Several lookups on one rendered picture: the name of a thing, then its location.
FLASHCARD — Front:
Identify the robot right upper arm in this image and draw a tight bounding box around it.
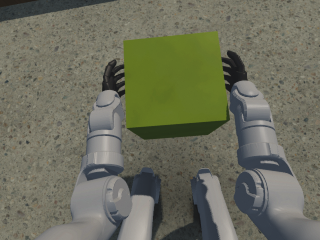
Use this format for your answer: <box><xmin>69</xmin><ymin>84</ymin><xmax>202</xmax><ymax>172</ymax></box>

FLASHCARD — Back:
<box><xmin>233</xmin><ymin>168</ymin><xmax>320</xmax><ymax>240</ymax></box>

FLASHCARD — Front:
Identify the carton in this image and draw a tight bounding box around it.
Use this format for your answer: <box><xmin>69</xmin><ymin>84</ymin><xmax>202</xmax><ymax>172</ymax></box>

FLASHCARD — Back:
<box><xmin>123</xmin><ymin>31</ymin><xmax>230</xmax><ymax>140</ymax></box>

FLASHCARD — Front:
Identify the robot left hand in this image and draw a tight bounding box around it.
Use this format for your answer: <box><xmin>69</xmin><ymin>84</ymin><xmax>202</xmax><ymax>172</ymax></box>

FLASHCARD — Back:
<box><xmin>102</xmin><ymin>59</ymin><xmax>125</xmax><ymax>98</ymax></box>

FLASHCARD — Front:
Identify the right robot forearm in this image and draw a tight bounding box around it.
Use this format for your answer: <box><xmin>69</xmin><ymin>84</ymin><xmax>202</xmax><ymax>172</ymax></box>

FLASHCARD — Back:
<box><xmin>229</xmin><ymin>80</ymin><xmax>304</xmax><ymax>197</ymax></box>

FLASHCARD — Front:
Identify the robot left upper arm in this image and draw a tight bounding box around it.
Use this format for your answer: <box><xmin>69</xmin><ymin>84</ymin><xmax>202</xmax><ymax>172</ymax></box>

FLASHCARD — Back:
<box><xmin>34</xmin><ymin>175</ymin><xmax>133</xmax><ymax>240</ymax></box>

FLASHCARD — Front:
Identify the robot right hand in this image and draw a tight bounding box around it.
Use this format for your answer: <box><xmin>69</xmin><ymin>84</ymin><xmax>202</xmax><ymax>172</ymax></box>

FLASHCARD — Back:
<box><xmin>221</xmin><ymin>50</ymin><xmax>248</xmax><ymax>93</ymax></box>

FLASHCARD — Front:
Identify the left robot shin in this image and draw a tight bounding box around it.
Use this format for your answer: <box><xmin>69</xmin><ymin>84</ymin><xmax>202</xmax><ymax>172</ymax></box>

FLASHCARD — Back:
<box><xmin>131</xmin><ymin>167</ymin><xmax>155</xmax><ymax>189</ymax></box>

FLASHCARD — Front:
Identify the left robot thigh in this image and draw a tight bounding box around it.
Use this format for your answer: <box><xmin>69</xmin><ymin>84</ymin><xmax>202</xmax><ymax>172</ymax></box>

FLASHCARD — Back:
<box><xmin>117</xmin><ymin>172</ymin><xmax>161</xmax><ymax>240</ymax></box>

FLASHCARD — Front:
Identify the left robot forearm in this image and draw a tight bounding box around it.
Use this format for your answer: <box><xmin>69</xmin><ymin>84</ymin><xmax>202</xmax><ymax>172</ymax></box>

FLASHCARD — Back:
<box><xmin>70</xmin><ymin>90</ymin><xmax>125</xmax><ymax>212</ymax></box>

